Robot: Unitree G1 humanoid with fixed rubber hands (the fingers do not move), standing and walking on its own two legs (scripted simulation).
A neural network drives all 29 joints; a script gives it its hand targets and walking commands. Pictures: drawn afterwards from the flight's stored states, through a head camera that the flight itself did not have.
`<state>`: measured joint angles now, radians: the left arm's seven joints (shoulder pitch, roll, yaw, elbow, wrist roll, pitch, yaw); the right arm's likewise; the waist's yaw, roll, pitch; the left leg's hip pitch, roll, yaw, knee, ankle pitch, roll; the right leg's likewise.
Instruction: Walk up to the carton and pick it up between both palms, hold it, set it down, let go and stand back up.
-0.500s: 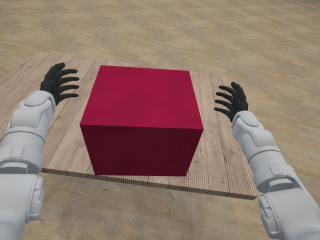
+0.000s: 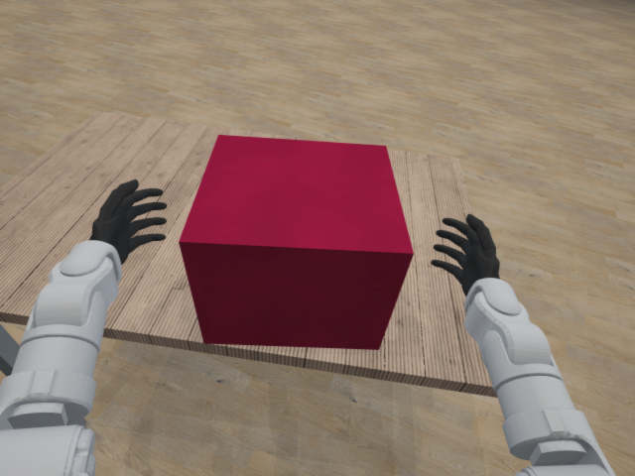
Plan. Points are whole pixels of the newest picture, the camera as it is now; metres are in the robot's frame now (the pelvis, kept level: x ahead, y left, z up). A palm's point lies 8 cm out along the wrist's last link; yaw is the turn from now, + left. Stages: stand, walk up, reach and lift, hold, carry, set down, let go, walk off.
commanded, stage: set down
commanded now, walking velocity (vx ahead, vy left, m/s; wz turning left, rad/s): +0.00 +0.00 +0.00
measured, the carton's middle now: (298, 241) +0.46 +0.03 +0.04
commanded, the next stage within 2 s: let go in 1.94 s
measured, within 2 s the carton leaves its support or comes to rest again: neither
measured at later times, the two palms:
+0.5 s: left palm (86, 320) +0.28 +0.27 +0.08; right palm (487, 347) +0.26 -0.21 +0.07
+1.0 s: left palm (89, 386) +0.22 +0.26 +0.03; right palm (478, 384) +0.23 -0.20 +0.02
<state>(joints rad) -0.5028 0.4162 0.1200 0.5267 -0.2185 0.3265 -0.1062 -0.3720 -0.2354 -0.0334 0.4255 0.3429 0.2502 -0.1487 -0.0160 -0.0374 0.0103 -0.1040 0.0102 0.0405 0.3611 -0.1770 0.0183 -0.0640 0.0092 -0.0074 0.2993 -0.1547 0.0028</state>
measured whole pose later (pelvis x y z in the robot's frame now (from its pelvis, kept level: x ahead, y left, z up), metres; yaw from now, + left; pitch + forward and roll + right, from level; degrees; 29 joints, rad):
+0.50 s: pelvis +0.02 +0.00 +0.00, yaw +0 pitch -2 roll -1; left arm 0.03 0.41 0.14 0.09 -0.29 0.16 -0.13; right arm 0.20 -0.19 -0.03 -0.12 0.29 0.19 -0.16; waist 0.02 0.00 0.02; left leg -0.10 0.01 0.03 0.32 -0.18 0.01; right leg -0.05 0.01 -0.01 0.25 -0.15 0.00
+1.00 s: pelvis +0.02 -0.01 +0.00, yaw +1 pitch -3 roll -1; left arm 0.22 0.40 0.05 0.14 -0.29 -0.01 -0.11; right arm 0.34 -0.14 0.00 -0.02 0.21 0.08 -0.14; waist 0.06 -0.01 0.05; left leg -0.09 0.01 0.02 0.33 -0.19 0.00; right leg -0.05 0.02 -0.01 0.27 -0.18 -0.01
